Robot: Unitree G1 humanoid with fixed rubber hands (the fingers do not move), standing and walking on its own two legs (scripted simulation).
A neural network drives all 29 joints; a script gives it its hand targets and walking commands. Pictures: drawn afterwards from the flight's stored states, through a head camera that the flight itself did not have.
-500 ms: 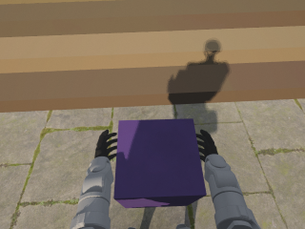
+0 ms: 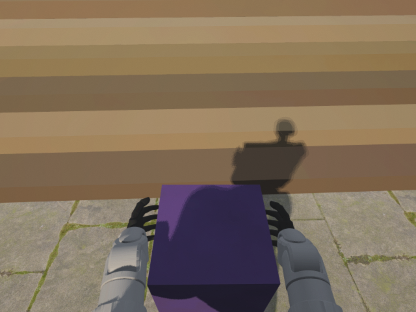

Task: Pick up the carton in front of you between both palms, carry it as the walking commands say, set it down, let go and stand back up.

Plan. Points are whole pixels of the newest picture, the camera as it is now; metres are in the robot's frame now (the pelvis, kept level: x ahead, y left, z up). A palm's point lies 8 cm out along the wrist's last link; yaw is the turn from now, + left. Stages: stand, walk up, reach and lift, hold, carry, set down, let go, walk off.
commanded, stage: reach and lift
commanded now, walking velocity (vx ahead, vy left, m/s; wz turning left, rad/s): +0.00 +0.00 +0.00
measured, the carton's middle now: (210, 256) +0.28 +0.00 -0.05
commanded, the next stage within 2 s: hold in 0.82 s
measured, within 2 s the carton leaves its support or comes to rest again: neither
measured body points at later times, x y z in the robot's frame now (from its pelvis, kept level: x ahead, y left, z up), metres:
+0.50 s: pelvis +0.00 +0.00 +0.00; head -0.02 +0.00 +0.45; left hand +0.31 +0.15 +0.03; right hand +0.30 -0.15 +0.02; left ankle +0.01 +0.13 -0.74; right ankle +0.02 -0.13 -0.74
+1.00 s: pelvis +0.01 +0.00 +0.01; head -0.04 +0.00 +0.45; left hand +0.31 +0.15 +0.05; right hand +0.30 -0.15 +0.04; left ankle +0.01 +0.13 -0.74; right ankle +0.02 -0.13 -0.74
